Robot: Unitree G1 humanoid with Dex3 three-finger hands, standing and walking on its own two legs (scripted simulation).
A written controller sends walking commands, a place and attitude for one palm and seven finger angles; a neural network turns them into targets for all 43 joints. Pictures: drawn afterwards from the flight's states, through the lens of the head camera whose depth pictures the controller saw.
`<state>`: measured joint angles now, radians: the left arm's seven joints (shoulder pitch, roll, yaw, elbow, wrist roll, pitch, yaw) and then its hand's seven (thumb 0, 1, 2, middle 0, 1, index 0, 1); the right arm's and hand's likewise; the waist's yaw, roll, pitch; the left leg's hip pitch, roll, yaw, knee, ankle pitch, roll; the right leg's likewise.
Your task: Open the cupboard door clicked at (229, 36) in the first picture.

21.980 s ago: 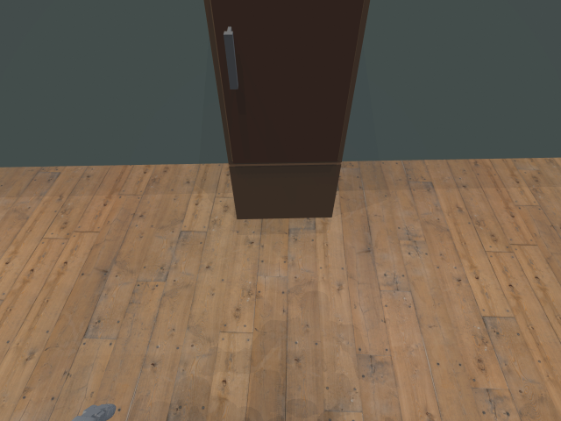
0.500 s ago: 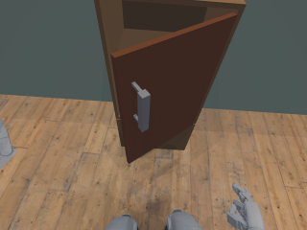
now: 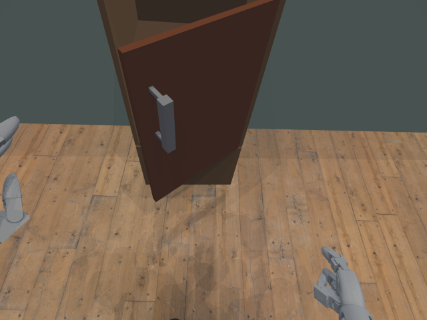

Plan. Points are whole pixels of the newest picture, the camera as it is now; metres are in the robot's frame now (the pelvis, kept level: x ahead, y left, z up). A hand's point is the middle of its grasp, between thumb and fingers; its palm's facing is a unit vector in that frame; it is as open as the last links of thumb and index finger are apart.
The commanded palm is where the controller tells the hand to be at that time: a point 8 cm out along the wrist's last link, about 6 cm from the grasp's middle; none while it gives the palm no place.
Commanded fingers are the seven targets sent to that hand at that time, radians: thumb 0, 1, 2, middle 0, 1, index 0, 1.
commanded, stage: stop stepping back and stand still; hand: left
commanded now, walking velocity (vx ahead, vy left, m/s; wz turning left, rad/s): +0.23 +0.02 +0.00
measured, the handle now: (161, 121) +0.51 +0.14 +0.02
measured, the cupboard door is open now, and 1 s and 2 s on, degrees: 38 38 38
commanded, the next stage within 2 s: let the arm hang, fingers relaxed in 0.74 s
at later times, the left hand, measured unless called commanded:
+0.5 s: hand out of the picture +0.09 +0.25 +0.16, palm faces +0.46 -0.78 -0.43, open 7.4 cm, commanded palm +0.02 +0.29 +0.18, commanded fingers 0.00 0.90 0.90 -0.20 -0.30 -0.20 -0.30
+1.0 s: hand out of the picture +0.07 +0.24 -0.06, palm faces +0.19 -0.90 -0.39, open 7.4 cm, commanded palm none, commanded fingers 0.00 0.90 0.90 -0.20 -0.30 -0.20 -0.30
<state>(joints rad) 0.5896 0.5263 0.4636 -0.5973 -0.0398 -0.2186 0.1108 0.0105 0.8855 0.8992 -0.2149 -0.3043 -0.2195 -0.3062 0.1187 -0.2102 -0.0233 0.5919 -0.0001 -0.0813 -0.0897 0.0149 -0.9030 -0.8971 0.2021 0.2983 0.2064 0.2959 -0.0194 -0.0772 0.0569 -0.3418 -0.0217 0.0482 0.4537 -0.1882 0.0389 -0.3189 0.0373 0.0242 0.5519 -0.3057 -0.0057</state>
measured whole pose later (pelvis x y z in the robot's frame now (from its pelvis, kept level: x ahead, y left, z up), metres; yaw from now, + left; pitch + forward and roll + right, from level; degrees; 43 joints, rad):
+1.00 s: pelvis -0.11 -0.01 -0.01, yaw +6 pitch +0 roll +1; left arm 0.23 0.28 0.12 0.41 0.03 0.01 0.02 0.00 0.90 0.90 -0.19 -0.30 -0.20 -0.30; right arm 0.17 -0.23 -0.01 0.83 -0.03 -0.04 0.00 0.01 -0.90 -0.90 0.20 0.30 0.21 0.30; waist -0.02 0.05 -0.03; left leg -0.30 -0.03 0.01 0.58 -0.28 0.02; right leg -0.31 -0.02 -0.03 0.62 -0.30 -0.01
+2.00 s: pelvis -0.11 -0.02 +0.01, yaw +6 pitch -2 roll +0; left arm 0.14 0.22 0.02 1.12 0.01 -0.02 0.01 0.00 0.91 0.90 -0.20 -0.30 -0.20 -0.30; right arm 0.18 -0.23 -0.02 1.12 -0.03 0.01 -0.01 0.01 -0.91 -0.90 0.20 0.30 0.20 0.30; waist -0.02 0.02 0.06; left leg -0.18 0.00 0.00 0.37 -0.16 0.00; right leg -0.18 0.01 -0.04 0.39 -0.18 -0.03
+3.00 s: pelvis -0.09 -0.03 +0.00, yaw -3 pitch +0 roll +1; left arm 0.17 0.23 0.04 1.03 0.01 0.05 -0.01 0.00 0.91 0.90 -0.20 -0.30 -0.20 -0.30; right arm 0.17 -0.22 -0.04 1.01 -0.03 0.04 -0.03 0.01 -0.91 -0.90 0.20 0.30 0.21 0.30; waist -0.01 -0.01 0.09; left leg -0.20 0.06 0.13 0.50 -0.29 -0.02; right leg -0.27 0.07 0.08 0.55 -0.26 -0.04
